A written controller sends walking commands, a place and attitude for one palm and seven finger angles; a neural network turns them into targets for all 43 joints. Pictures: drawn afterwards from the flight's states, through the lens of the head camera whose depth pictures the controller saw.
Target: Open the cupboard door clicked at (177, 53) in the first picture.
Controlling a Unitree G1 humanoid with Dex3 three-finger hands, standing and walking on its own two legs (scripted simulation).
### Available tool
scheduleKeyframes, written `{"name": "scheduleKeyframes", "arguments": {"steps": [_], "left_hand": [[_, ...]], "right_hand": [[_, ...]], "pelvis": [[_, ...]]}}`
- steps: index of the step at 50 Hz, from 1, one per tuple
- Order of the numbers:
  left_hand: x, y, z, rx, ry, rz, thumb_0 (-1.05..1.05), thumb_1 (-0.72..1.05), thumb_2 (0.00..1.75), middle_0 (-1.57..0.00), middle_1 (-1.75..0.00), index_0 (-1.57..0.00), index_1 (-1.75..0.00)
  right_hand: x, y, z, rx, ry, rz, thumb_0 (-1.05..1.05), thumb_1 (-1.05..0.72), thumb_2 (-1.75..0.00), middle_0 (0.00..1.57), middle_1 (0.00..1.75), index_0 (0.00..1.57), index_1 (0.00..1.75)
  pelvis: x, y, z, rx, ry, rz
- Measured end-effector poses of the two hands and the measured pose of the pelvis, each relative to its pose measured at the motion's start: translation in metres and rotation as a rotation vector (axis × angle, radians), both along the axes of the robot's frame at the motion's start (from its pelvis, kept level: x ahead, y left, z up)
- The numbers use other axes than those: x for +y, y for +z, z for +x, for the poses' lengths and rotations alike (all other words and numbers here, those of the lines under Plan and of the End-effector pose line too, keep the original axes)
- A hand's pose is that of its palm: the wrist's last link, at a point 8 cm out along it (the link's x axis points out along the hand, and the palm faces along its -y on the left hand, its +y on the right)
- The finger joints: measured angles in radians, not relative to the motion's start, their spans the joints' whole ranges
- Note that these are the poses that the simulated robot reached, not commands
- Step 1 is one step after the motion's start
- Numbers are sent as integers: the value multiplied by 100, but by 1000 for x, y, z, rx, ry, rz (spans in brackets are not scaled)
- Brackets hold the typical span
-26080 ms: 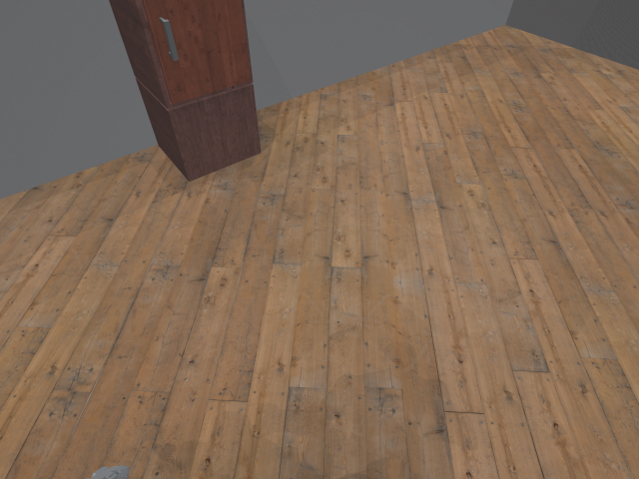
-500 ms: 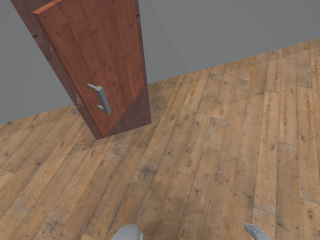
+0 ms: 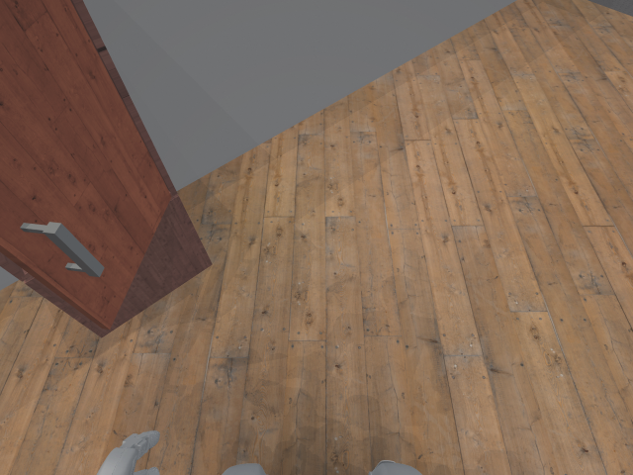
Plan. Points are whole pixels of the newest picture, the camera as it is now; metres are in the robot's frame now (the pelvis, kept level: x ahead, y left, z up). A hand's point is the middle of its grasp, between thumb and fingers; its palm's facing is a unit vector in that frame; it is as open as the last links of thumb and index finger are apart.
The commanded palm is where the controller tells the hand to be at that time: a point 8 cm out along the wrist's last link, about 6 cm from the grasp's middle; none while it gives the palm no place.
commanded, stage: walk to a spot facing it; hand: left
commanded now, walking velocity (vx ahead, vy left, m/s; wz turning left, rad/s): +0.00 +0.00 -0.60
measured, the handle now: (64, 250) +0.43 +0.45 -0.07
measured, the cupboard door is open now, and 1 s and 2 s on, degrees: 42 42 42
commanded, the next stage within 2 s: turn to face it in 1.82 s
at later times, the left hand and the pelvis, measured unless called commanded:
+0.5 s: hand (219, 410) +0.21 +0.16 -0.14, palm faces -0.31 -0.94 -0.16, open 7.4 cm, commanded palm none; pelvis +0.06 +0.00 +0.03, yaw -18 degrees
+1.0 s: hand (309, 334) +0.34 +0.04 -0.16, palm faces -0.50 -0.85 -0.15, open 7.4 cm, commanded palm none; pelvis +0.22 -0.10 +0.02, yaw -33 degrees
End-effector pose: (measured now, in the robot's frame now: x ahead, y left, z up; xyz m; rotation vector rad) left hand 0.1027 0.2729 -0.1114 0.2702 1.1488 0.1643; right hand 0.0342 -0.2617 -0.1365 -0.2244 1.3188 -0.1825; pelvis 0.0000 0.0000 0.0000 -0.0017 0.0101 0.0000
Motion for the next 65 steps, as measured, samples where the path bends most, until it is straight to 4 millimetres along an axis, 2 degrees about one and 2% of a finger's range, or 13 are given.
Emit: {"name": "scheduleKeyframes", "arguments": {"steps": [3, 8, 14, 18, 22, 26, 32, 35, 39, 47, 53, 58, 65], "left_hand": [[-14, 3, 10, 5, -36, 1, 0, 91, 90, -20, -30, -20, -30], [-33, 2, 19, 38, -90, -31, 0, 90, 90, -20, -30, -20, -30], [-36, -11, 35, 61, -138, -86, 1, 90, 90, -20, -30, -20, -30], [-36, -16, 56, 77, -183, -114, 1, 90, 90, -20, -30, -20, -30], [-44, -5, 88, 63, -240, -128, 1, 90, 90, -20, -30, -20, -30], [-67, 1, 126, 58, -320, -124, 1, 91, 90, -19, -30, -20, -30], [-134, -1, 200, 30, -485, -104, 1, 91, 90, -19, -30, -19, -30], [-168, -6, 232, -58, -521, -105, 1, 91, 90, -19, -30, -20, -30], [-187, -3, 239, -42, -519, -97, 0, 91, 90, -19, -30, -20, -30], [-193, -11, 242, 141, -511, -95, 0, 91, 90, -20, -30, -20, -30], [-185, -35, 278, 238, -483, -86, 1, 91, 90, -20, -30, -20, -30], [-210, -27, 341, 232, -548, -67, 1, 91, 90, -20, -30, -20, -30], [-294, -3, 434, 134, -678, -87, 1, 91, 90, -19, -30, -19, -30]], "right_hand": [[-13, 4, -8, 19, -58, -18, 0, -91, -89, 20, 30, 20, 30], [-17, 21, -3, -37, -119, -30, 1, -91, -89, 20, 30, 20, 30], [1, 30, 6, -116, -166, -42, 0, -91, -89, 20, 30, 20, 30], [17, 33, -6, -119, -189, -49, 0, -91, -89, 20, 30, 20, 30], [30, 41, -30, -50, -247, -25, 0, -91, -89, 20, 30, 20, 30], [35, 40, -55, 17, -338, 2, 0, -91, -89, 20, 30, 20, 30], [31, 24, -92, 124, -497, 56, 0, -91, -89, 20, 30, 20, 30], [18, 7, -99, 183, -547, 87, 0, -91, -89, 20, 30, 20, 30], [-16, 8, -61, 139, -573, 64, 1, -91, -89, 20, 30, 20, 30], [-84, 34, 81, -158, -547, -16, 0, -91, -89, 20, 30, 20, 30], [-113, 35, 174, -293, -506, -88, 0, -91, -89, 20, 30, 20, 30], [-105, 37, 185, -241, -568, -66, 0, -91, -89, 20, 30, 20, 30], [-86, 34, 146, -32, -738, 12, -1, -94, -89, 20, 30, 20, 30]], "pelvis": [[-3, 5, 1, -8, -34, 5], [-3, 14, 6, -2, -95, 17], [9, 12, 17, 11, -165, 3], [15, 12, 29, 21, -214, -22], [9, 23, 45, 27, -271, -28], [-2, 26, 62, 33, -336, -26], [-36, 14, 91, 28, -426, -11], [-57, -1, 104, 9, -450, -2], [-73, 6, 125, -9, -482, -13], [-98, 20, 186, 3, -558, -11], [-110, 3, 252, 3, -614, -31], [-128, 12, 288, 7, -667, -11], [-165, 26, 332, 19, -738, 5]]}}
